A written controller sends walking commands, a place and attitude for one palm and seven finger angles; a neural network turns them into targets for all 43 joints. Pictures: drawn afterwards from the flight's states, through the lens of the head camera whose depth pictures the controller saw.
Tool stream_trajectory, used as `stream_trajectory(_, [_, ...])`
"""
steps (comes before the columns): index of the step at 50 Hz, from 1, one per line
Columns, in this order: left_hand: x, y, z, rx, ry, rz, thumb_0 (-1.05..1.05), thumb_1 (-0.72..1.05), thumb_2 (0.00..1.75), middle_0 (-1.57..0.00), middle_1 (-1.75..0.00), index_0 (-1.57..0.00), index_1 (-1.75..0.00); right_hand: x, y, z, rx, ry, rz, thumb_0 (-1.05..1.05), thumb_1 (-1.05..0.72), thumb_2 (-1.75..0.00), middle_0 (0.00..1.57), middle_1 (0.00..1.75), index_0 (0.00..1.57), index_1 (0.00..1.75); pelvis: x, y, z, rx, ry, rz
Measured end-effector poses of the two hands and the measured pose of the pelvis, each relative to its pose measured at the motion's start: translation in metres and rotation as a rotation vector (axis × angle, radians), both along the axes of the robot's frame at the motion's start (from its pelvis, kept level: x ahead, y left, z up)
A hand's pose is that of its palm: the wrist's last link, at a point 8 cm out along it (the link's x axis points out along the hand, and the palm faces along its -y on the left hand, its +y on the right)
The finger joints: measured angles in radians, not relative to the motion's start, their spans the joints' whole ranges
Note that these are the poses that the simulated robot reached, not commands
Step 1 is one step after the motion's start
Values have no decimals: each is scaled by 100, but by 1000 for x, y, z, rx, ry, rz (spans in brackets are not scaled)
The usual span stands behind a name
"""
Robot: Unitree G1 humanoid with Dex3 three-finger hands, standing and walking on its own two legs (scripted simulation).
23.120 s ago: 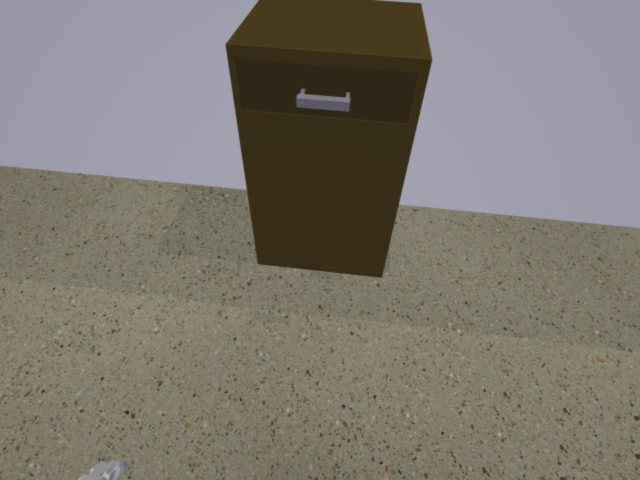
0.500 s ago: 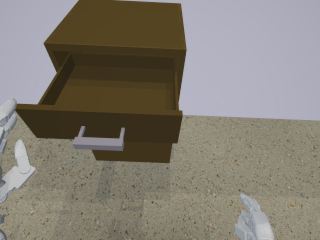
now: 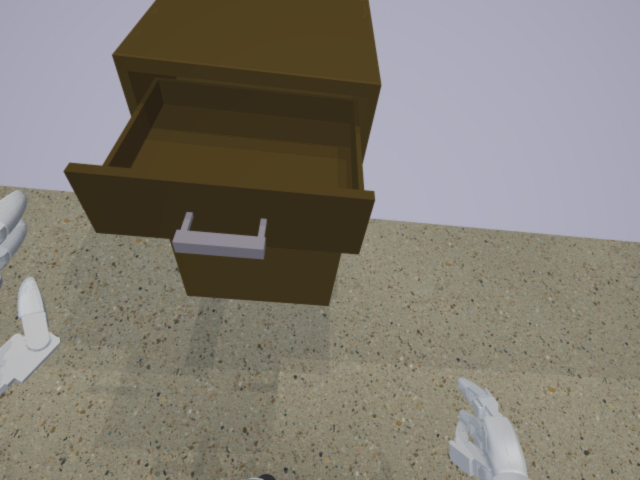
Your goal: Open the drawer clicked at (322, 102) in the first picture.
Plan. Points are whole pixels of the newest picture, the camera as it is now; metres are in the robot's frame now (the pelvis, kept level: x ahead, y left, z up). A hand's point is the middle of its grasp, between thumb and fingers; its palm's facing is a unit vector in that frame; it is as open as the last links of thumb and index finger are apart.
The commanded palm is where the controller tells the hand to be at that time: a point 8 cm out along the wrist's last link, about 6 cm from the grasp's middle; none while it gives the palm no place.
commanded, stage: step back with the hand held close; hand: left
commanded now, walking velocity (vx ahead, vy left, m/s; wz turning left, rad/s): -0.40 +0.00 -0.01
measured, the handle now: (223, 233) +0.46 +0.20 -0.01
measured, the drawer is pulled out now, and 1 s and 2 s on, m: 0.29 0.29 0.29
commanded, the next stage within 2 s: stop stepping back and stand still in 0.06 s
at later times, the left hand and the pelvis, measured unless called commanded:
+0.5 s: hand out of the picture +0.08 +0.23 +0.15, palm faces +0.37 -0.84 -0.41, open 7.4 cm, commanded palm +0.01 +0.26 +0.18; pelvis -0.12 -0.02 -0.01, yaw -1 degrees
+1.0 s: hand out of the picture +0.02 +0.19 +0.16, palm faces +0.36 -0.84 -0.42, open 7.5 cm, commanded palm -0.04 +0.23 +0.18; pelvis -0.18 -0.04 +0.01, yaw -1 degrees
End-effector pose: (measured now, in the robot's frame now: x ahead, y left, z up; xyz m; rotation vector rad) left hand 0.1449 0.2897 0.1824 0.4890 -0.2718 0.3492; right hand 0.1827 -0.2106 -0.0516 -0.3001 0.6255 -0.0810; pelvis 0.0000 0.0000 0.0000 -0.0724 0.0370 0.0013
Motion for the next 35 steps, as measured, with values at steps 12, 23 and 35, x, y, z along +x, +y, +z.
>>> stream_trajectory(12, [-57, -50, 0, 23, -47, -121, 1, 89, 90, -21, -30, -21, -30, -82, -27, -18, 50, 5, 12, 1, -90, -90, 21, 30, 20, 30, -89, -29, -15, 59, 24, -52])
stream_trajectory(23, [-101, -28, -9, 14, -16, -37, 1, 88, 90, -21, -30, -21, -30, -187, -75, -26, -64, 150, -168, 2, -91, -90, 20, 29, 20, 30, -110, -20, -11, 66, 7, 0])
stream_trajectory(35, [-149, -62, 14, 114, 12, -120, 1, 89, 90, -21, -30, -21, -30, -220, -48, -25, 68, 27, -121, 2, -90, -90, 20, 29, 20, 30, -166, -32, -7, 85, -30, -44])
